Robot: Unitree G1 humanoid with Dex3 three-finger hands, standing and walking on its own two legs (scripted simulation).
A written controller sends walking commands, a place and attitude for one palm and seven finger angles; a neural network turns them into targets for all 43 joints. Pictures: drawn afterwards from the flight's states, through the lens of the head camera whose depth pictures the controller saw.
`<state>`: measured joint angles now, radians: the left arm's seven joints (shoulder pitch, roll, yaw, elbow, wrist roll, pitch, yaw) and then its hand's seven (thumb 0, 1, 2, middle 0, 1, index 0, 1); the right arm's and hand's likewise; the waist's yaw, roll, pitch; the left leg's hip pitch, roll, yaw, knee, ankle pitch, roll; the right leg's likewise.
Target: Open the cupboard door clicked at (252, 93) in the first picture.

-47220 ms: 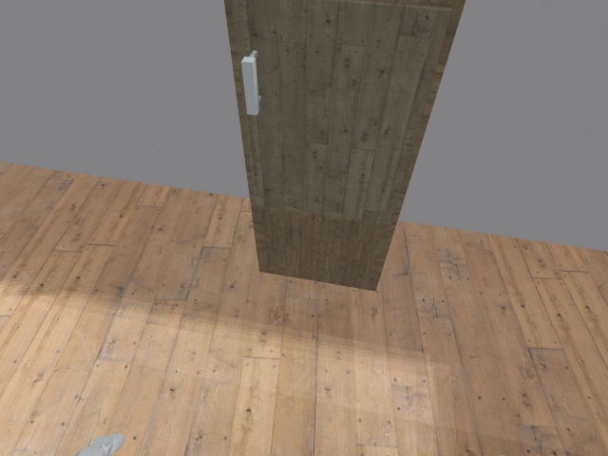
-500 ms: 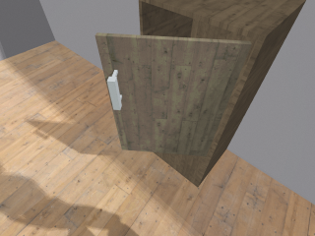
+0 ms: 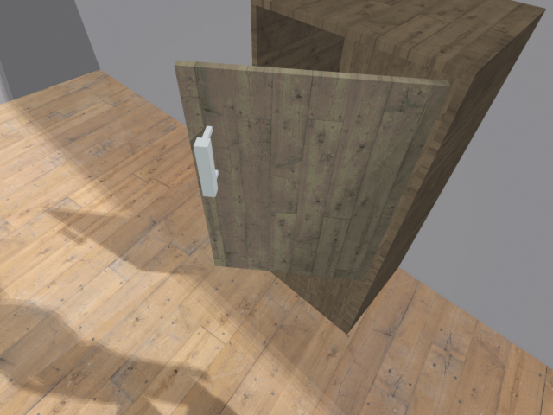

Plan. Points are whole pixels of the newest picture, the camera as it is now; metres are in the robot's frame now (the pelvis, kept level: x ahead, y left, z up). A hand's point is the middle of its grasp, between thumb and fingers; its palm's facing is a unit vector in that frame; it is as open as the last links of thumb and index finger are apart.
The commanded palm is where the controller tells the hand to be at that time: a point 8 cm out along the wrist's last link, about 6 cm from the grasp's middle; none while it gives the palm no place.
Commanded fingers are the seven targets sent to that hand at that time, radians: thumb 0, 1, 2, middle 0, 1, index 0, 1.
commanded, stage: raise the hand with hooked fingers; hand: left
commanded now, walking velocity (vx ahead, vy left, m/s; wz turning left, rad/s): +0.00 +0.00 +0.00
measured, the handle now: (209, 161) +0.53 +0.17 +0.06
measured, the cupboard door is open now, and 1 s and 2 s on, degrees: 37 37 37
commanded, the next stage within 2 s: none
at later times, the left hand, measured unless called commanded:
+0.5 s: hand (126, 396) +0.15 +0.22 -0.06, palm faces +0.08 -1.00 -0.02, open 9.0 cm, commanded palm +0.14 +0.27 -0.03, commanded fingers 0.00 0.32 0.65 -0.24 -0.68 -0.24 -0.68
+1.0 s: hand (112, 335) +0.21 +0.25 +0.00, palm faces +0.02 -1.00 -0.06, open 12.0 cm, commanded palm +0.19 +0.30 +0.02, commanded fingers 0.00 -0.27 0.40 -0.28 -1.05 -0.28 -1.05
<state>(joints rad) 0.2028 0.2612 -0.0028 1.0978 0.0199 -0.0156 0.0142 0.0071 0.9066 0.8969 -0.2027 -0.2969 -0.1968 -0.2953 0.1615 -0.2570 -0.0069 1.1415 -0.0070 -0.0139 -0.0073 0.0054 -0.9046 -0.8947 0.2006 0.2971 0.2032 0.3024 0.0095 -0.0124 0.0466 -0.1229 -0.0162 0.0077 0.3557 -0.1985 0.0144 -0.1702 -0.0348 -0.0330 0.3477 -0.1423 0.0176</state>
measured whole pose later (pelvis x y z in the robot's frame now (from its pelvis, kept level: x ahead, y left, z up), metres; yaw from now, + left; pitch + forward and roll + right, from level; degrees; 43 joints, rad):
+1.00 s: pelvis +0.00 +0.00 -0.06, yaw +1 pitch +10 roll -2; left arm 0.31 0.33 0.37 0.09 -0.38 -0.29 -0.48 0.01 -0.04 0.49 -0.27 -0.90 -0.26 -0.90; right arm 0.26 -0.27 0.01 0.57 0.05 -0.26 -0.08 0.02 -0.90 -0.89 0.20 0.30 0.21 0.30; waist 0.02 0.03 -0.09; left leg -0.66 0.01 -0.04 0.98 -0.49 0.01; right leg -0.67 -0.02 -0.08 0.91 -0.41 0.01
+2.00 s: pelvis +0.03 -0.01 -0.03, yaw +1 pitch +6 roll -1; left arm -0.07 0.42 0.46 0.36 -0.35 -0.13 -0.52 -0.01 -0.50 0.30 -0.30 -1.20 -0.30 -1.20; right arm 0.27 -0.28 0.03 0.58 0.06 -0.22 -0.12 0.01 -0.90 -0.89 0.20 0.30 0.20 0.30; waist 0.01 0.03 -0.05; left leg -0.42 0.01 -0.02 0.72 -0.40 0.00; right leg -0.45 -0.02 -0.05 0.68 -0.34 0.00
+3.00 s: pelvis +0.03 -0.01 -0.03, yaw +0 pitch +9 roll -1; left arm -0.38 0.44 0.41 0.66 -0.26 -0.19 -0.44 -0.01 -0.50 0.30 -0.30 -1.20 -0.30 -1.20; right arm 0.33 -0.28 0.03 0.62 0.05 -0.13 -0.11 0.01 -0.90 -0.89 0.20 0.30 0.21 0.30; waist -0.04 0.03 -0.06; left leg -0.47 0.01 -0.01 0.71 -0.40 0.00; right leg -0.51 -0.01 -0.04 0.68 -0.33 0.00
